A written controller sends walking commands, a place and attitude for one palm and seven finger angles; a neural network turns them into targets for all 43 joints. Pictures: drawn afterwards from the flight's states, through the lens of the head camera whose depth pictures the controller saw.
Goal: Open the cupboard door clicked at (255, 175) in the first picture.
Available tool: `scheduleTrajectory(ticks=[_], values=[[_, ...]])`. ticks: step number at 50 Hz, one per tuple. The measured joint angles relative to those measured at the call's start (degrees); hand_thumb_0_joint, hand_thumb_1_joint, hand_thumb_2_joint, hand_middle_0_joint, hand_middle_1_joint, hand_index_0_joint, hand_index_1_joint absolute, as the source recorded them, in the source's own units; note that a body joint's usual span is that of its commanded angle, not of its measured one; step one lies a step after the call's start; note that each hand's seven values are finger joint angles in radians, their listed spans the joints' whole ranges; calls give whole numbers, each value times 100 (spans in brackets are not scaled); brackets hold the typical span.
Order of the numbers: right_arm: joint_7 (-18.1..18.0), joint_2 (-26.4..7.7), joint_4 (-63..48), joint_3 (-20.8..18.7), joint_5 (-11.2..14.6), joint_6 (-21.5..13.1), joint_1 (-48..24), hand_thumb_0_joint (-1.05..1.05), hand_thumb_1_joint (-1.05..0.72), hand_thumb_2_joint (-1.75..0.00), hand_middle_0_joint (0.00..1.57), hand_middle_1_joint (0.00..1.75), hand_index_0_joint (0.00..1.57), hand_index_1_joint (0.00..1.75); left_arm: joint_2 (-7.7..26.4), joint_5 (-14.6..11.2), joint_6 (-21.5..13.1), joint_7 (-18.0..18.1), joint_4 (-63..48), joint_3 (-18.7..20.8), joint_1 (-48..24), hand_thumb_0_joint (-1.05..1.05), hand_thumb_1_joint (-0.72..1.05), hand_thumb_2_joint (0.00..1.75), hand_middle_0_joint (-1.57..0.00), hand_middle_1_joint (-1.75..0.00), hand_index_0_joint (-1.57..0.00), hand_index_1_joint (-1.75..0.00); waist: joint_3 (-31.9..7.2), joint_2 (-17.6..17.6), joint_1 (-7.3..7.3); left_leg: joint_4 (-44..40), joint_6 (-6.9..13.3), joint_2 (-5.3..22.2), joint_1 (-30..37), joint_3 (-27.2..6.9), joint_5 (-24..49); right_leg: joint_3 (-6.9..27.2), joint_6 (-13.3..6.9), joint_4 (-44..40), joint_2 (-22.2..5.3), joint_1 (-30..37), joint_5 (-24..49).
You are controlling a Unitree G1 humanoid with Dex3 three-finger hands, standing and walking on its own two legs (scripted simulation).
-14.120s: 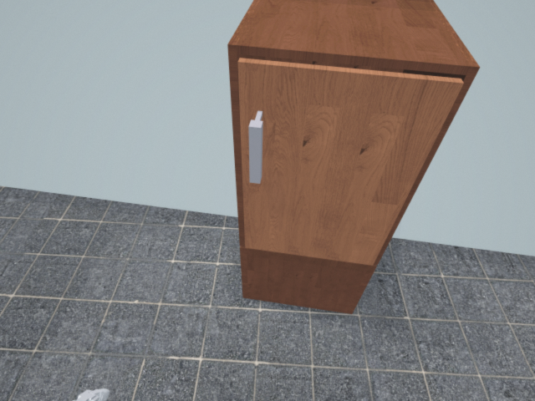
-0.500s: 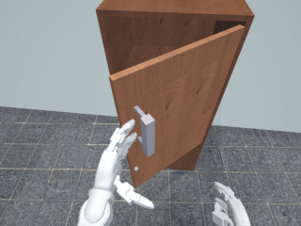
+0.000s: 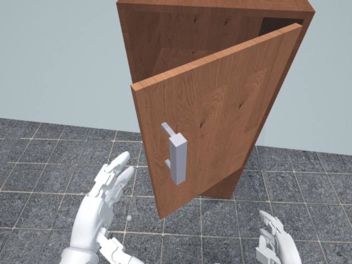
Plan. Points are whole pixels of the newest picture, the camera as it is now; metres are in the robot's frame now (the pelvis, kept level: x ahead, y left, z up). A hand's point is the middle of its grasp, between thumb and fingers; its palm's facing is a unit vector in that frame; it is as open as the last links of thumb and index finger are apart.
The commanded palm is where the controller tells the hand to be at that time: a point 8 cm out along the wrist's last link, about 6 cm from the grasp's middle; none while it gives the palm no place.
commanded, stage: slide the hand sideways off the handle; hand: left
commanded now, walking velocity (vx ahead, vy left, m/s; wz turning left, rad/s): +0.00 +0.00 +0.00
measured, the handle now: (172, 154) +0.32 +0.03 +0.10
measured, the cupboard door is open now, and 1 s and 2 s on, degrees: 41 41 41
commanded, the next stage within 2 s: draw the hand back to the body in 0.06 s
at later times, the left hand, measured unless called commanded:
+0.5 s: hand (99, 216) +0.18 +0.14 +0.12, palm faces -0.08 -0.99 -0.08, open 16.3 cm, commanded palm +0.16 +0.20 +0.14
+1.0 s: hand (39, 199) +0.19 +0.22 +0.17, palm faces +0.28 -0.90 -0.34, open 13.4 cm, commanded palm +0.15 +0.27 +0.19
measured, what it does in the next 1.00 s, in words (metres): stands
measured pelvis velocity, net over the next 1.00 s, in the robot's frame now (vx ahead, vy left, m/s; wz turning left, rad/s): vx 0.00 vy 0.01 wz -0.01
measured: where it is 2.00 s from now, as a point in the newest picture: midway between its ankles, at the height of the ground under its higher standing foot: outside the picture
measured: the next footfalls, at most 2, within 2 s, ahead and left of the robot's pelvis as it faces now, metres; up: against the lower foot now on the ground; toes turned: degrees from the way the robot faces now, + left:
none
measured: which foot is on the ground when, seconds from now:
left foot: down 0.00-1.00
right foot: down 0.00-1.00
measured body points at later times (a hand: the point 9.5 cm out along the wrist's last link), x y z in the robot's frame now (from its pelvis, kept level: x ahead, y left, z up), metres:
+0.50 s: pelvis -0.01 +0.01 +0.00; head -0.01 +0.00 +0.45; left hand +0.18 +0.19 +0.13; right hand +0.17 -0.21 -0.05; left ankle -0.02 +0.13 -0.68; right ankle +0.01 -0.12 -0.68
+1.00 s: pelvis +0.00 +0.01 +0.04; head -0.01 +0.00 +0.49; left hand +0.17 +0.27 +0.19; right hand +0.18 -0.19 -0.03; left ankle -0.02 +0.13 -0.68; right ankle +0.01 -0.12 -0.68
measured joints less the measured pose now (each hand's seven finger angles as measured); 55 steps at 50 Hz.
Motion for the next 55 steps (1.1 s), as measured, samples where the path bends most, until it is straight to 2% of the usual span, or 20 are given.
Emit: scheduleTrajectory(ticks=[10, 15, 21, 25, 29, 34, 37, 39, 42, 47, 55], values=[[-39, 27, -107, 22, 24, -91, -6, 1, -91, -90, 20, 30, 20, 30, 14, 35, 89, 73, -80, -57, -35, -1, -50, 30, -15, -30, -15, -30, 5, 9, -19, 252, 40, -27, -220, 16, -59, 22, 39, 203, -21, -201, -30], [-63, 83, -83, 73, 46, -83, 15, 1, -91, -90, 21, 30, 20, 30, 205, 56, 201, 113, -275, 96, -142, -1, -50, 30, -15, -30, -16, -30, -22, 0, -4, 229, 50, -14, -157, 48, -48, 53, 45, 177, -7, -151, -3], [-126, 66, 14, 145, 127, -68, 72, 1, -90, -90, 21, 30, 20, 30, 369, -226, 528, -20, -423, 583, -71, -1, -50, 30, -16, -30, -16, -30, -101, 60, 14, 16, 62, 10, 122, 49, 22, 51, 60, -80, 16, 147, 90], [-184, -4, 52, 173, 163, -149, 80, 1, -90, -90, 21, 30, 20, 30, 418, -394, 756, -175, -471, 751, -47, -1, -50, 30, -15, -30, -16, -30, -92, 75, 29, -105, 71, 5, 279, 21, 78, 21, 72, -239, 9, 337, 153], [-231, -49, 88, 170, 175, -253, 57, 1, -90, -90, 21, 30, 20, 30, 518, -517, 865, -340, -563, 869, -32, -1, -50, 30, -15, -30, -16, -30, -70, 64, 58, -199, 78, 2, 414, 5, 120, 4, 78, -358, 6, 491, 200], [-274, -54, 182, 169, 209, -331, -7, 1, -90, -90, 21, 30, 20, 30, 701, -676, 949, -483, -583, 1244, -88, -1, -47, 32, -16, -30, -16, -30, -35, 57, 105, -324, 76, 14, 601, -15, 171, -17, 76, -515, 16, 699, 262], [-410, 3, 235, 170, 147, -328, -11, 1, -90, -90, 21, 30, 20, 30, 872, -188, 1056, 129, -707, 1281, -110, -1, -42, 34, -16, -30, -16, -30, -4, 37, 196, -521, 67, 31, 789, 18, 247, 14, 79, -709, 32, 874, 348], [-460, 44, 262, 180, 111, -319, -22, 1, -90, -90, 21, 30, 20, 30, 849, 21, 1085, 504, -786, 1313, -55, -1, -37, 36, -16, -30, -16, -30, 37, 39, 204, -689, 71, 35, 919, 29, 325, 23, 81, -884, 36, 1005, 432], [-500, 81, 360, 203, 66, -316, -47, 1, -90, -90, 21, 30, 20, 30, 803, 226, 1093, 860, -798, 1336, -21, -1, -29, 40, -16, -30, -17, -30, 132, 47, 229, -946, 86, 30, 1117, 45, 448, 35, 85, -1146, 30, 1207, 557], [-534, 117, 622, 245, 13, -323, -107, 1, -90, -90, 21, 30, 20, 30, 862, 387, 1054, 1142, -651, 1444, -81, -1, -13, 46, -17, -30, -17, -30, 303, 35, 270, -1370, 101, 5, 1469, 73, 641, 59, 98, -1535, 1, 1544, 729], [-542, 120, 1002, 225, -26, -384, -221, 1, -90, -90, 21, 30, 20, 30, 1033, 418, 931, 1298, -497, 1897, -259, 0, 14, 58, -18, -30, -18, -30, 455, 58, 301, -1972, 110, -9, 2010, 124, 864, 102, 108, -2072, -17, 2046, 925]])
